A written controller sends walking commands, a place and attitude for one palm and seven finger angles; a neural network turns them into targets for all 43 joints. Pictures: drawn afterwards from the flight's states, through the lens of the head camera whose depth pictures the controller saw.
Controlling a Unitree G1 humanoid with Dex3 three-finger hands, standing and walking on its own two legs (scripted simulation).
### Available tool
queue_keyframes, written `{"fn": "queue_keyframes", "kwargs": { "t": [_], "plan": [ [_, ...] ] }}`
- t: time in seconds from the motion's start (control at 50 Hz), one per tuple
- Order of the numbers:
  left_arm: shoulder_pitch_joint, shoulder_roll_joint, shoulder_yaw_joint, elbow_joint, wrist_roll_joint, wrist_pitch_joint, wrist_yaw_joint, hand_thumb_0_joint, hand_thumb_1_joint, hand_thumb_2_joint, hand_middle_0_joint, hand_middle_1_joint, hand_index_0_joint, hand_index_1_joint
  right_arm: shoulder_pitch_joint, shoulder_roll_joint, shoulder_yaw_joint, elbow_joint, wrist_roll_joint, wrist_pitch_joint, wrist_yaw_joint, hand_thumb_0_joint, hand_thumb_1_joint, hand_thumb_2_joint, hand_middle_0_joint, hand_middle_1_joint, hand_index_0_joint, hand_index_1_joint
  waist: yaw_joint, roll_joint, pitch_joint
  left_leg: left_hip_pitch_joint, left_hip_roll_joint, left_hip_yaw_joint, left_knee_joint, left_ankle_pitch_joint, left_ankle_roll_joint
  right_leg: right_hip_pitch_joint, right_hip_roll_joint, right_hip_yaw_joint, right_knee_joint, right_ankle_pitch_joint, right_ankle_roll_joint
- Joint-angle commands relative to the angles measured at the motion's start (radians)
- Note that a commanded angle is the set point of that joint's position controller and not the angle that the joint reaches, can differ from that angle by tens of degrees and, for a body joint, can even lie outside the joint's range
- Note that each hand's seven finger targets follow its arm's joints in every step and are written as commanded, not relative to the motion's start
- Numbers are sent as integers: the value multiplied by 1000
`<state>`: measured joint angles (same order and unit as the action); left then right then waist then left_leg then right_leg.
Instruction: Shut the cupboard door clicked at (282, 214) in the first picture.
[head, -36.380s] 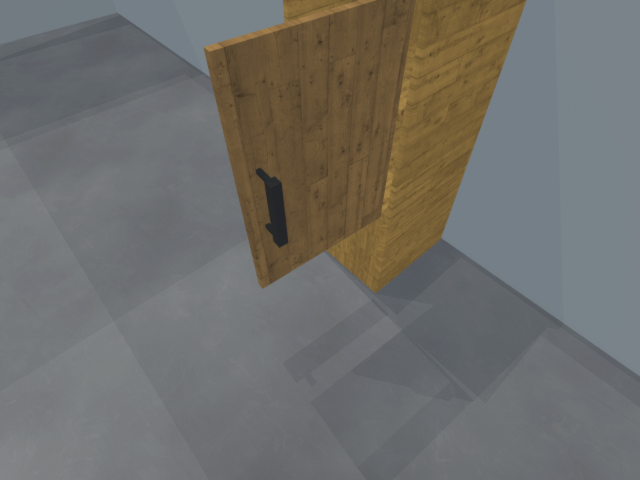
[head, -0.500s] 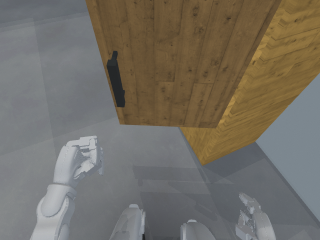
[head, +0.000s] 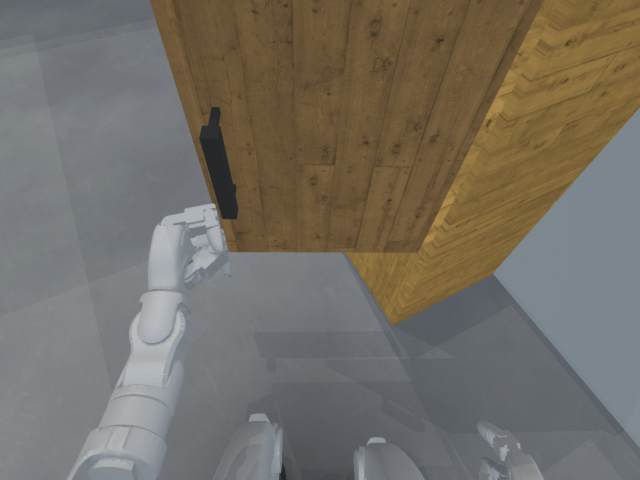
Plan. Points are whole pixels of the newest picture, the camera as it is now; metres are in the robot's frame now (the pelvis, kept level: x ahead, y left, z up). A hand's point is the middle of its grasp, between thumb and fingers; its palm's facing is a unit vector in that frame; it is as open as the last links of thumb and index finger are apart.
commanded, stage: bring the fist close to the handle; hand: left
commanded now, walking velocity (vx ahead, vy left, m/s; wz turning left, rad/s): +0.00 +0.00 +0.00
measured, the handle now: (223, 167) +0.53 +0.16 +0.04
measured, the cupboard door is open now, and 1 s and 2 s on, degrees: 64 62 48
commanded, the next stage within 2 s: push the door shut along its arc in 0.58 s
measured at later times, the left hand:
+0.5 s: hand (238, 227) +0.42 +0.12 +0.04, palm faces +0.06 -1.00 -0.03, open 3.1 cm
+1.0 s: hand (240, 202) +0.46 +0.12 +0.05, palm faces -0.02 -1.00 -0.05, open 3.1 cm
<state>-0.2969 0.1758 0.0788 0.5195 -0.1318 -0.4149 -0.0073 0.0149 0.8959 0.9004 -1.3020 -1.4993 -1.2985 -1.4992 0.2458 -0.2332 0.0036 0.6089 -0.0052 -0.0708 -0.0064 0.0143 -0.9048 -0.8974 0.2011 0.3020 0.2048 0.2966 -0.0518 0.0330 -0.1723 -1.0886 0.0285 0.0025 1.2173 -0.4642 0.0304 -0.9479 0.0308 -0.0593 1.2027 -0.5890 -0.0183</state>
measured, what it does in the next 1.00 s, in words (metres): stands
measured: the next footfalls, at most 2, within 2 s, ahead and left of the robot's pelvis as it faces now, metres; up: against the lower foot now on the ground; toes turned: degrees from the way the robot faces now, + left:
none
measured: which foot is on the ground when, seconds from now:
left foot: down 0.00-1.00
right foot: down 0.00-1.00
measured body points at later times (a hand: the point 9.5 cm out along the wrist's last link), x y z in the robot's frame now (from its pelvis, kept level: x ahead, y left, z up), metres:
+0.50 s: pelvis +0.00 -0.01 +0.00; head +0.10 -0.02 +0.44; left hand +0.41 +0.18 +0.04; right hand +0.06 -0.27 -0.12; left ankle +0.06 +0.10 -0.63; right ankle +0.00 -0.12 -0.63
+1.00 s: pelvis +0.00 -0.02 -0.01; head +0.11 -0.01 +0.43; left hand +0.45 +0.18 +0.05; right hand +0.08 -0.28 -0.13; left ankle +0.06 +0.10 -0.63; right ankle +0.00 -0.12 -0.63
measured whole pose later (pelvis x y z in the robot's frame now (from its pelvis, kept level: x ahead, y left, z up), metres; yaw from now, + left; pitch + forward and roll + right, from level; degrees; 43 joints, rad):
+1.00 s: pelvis +0.00 -0.02 -0.01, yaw +0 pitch +23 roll -2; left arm -0.72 0.29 0.22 1.04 -0.10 -0.54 -0.12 0.02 0.89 0.90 -1.32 -1.50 -1.30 -1.50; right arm 0.27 -0.24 -0.01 0.66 -0.01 0.00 0.00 0.01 -0.91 -0.90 0.20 0.30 0.20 0.30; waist -0.10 0.03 -0.17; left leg -1.18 0.04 -0.01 1.24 -0.46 0.01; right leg -1.05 0.04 -0.07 1.25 -0.60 -0.04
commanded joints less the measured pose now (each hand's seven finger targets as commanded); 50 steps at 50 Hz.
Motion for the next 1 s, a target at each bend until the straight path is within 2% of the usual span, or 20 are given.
{"fn": "queue_keyframes", "kwargs": {
  "t": [0.0, 0.08, 0.1, 0.14, 0.16, 0.22, 0.3, 0.38, 0.46, 0.48, 0.5, 0.56, 0.6, 0.68, 0.72, 0.78, 0.8, 0.86, 0.9, 0.98],
  "plan": [
    [-350, 108, 47, -78, 20, -69, 17, 0, 900, 900, -1300, -1500, -1300, -1500, 63, -154, -57, -95, -6, -16, 2, 0, -900, -900, 200, 300, 200, 300, -28, 12, -334, 430, -2, -81, -166, 199, -17, -14, 9, 12, -180, 266, -12],
    [-509, 82, 36, 21, 19, -83, 18, 0, 900, 900, -1300, -1500, -1300, -1500, 73, -151, -57, -79, -6, -1, 5, 0, -900, -900, 200, 300, 200, 300, -57, -12, -308, 397, -5, -72, -160, 160, -12, -30, 8, 21, -196, 247, -6],
    [-554, 122, 77, 28, 17, -96, 24, 0, 900, 900, -1300, -1500, -1300, -1500, 86, -156, -60, -75, -8, -1, 1, 0, -900, -900, 200, 300, 200, 300, -55, -12, -331, 395, -6, -74, -152, 172, -10, -22, 11, 24, -190, 256, -8],
    [-615, 106, 73, 74, 18, -120, 28, 0, 900, 900, -1300, -1500, -1300, -1500, 89, -151, -61, -60, -11, 1, 4, 0, -900, -900, 200, 300, 200, 300, -63, -4, -352, 402, -7, -70, -143, 176, -12, -33, 8, 27, -187, 260, -5],
    [-660, 133, 94, 79, 24, -138, 33, 0, 900, 900, -1300, -1500, -1300, -1500, 94, -154, -63, -52, -15, 2, 4, 0, -900, -900, 200, 300, 200, 300, -65, 16, -373, 406, -4, -71, -137, 181, -13, -45, 7, 29, -177, 259, -5],
    [-605, 183, 151, 145, 36, -160, 32, 0, 900, 900, -1300, -1500, -1300, -1500, 114, -156, -64, -50, -22, 11, 12, 0, -900, -900, 200, 300, 200, 300, -32, 23, -425, 402, -10, -61, -132, 218, -13, -6, 9, 35, -164, 298, -7],
    [-503, 185, 163, 157, 36, -155, 13, 0, 900, 900, -1300, -1500, -1300, -1500, 133, -155, -70, -69, -22, 35, 28, 0, -900, -900, 200, 300, 200, 300, -8, 38, -470, 412, -13, -42, -134, 291, -11, 53, 14, 40, -159, 387, -7],
    [-509, 153, 133, 137, 21, -138, -4, 0, 900, 900, -1300, -1500, -1300, -1500, 137, -152, -73, -74, -11, 57, 29, 0, -900, -900, 200, 300, 200, 300, -29, -37, -400, 362, -14, -28, -148, 256, -4, 90, 13, 52, -194, 396, 4],
    [-616, 132, 113, 103, 9, -177, -2, 0, 900, 900, -1300, -1500, -1300, -1500, 132, -148, -75, -56, -11, 52, 17, 0, -900, -900, 200, 300, 200, 300, -59, -35, -356, 356, -15, -27, -141, 202, 2, 50, 8, 60, -210, 345, 9],
    [-633, 155, 130, 100, 9, -192, -1, 0, 900, 900, -1300, -1500, -1300, -1500, 134, -150, -76, -48, -12, 49, 15, 0, -900, -900, 200, 300, 200, 300, -59, -57, -359, 339, -16, -29, -135, 190, 4, 62, 7, 66, -209, 338, 10],
    [-638, 192, 154, 78, 14, -210, 3, 0, 900, 900, -1300, -1500, -1300, -1500, 135, -154, -78, -48, -14, 43, 10, 0, -900, -900, 200, 300, 200, 300, -52, -26, -381, 349, -16, -29, -129, 200, 5, 59, 8, 70, -199, 347, 7],
    [-640, 151, 109, 118, 31, -232, -7, 0, 900, 900, -1300, -1500, -1300, -1500, 127, -144, -73, -33, -18, 41, 11, 0, -900, -900, 200, 300, 200, 300, -56, 8, -389, 360, -18, -28, -125, 195, 1, 37, 2, 70, -191, 340, 8],
    [-606, 186, 139, 153, 37, -225, -11, 0, 900, 900, -1300, -1500, -1300, -1500, 136, -152, -75, -34, -18, 42, 12, 0, -900, -900, 200, 300, 200, 300, -42, 32, -396, 374, -18, -32, -126, 203, 0, 26, 7, 65, -184, 336, 3],
    [-557, 185, 141, 190, 27, -180, -27, 0, 900, 900, -1300, -1500, -1300, -1500, 125, -152, -73, -50, -12, 58, 17, 0, -900, -900, 200, 300, 200, 300, -35, -8, -395, 350, -19, -23, -134, 209, 0, 68, 3, 75, -200, 364, 8],
    [-591, 216, 164, 206, 18, -166, -41, 0, 900, 900, -1300, -1500, -1300, -1500, 126, -153, -69, -51, -8, 62, 12, 0, -900, -900, 200, 300, 200, 300, -40, -18, -389, 328, -21, -20, -128, 212, 3, 87, 2, 81, -202, 383, 10],
    [-755, 222, 144, 211, 20, -179, -60, 0, 900, 900, -1300, -1500, -1300, -1500, 122, -148, -65, -41, -6, 64, 1, 0, -900, -900, 200, 300, 200, 300, -83, -38, -353, 290, -20, -26, -108, 170, 10, 59, 0, 94, -205, 345, 16],
    [-799, 260, 171, 196, 18, -193, -62, 0, 900, 900, -1300, -1500, -1300, -1500, 130, -152, -64, -38, -7, 59, -4, 0, -900, -900, 200, 300, 200, 300, -81, -22, -366, 293, -19, -30, -98, 178, 11, 55, 3, 97, -194, 347, 13],
    [-843, 243, 148, 235, 19, -212, -88, 0, 900, 900, -1300, -1500, -1300, -1500, 126, -153, -65, -22, -9, 50, -4, 0, -900, -900, 200, 300, 200, 300, -91, 19, -399, 325, -17, -37, -81, 190, 6, 13, 2, 92, -179, 345, 8],
    [-853, 268, 158, 280, 20, -209, -109, 0, 900, 900, -1300, -1500, -1300, -1500, 144, -162, -65, -18, -10, 48, -4, 0, -900, -900, 200, 300, 200, 300, -91, 45, -433, 346, -16, -47, -74, 218, 6, -7, 8, 81, -159, 352, 1],
    [-875, 269, 149, 374, 22, -153, -149, 0, 900, 900, -1300, -1500, -1300, -1500, 164, -171, -66, -16, -4, 59, 1, 0, -900, -900, 200, 300, 200, 300, -106, 22, -425, 323, -11, -54, -69, 217, 7, -30, 7, 75, -159, 339, 2]
  ]
}}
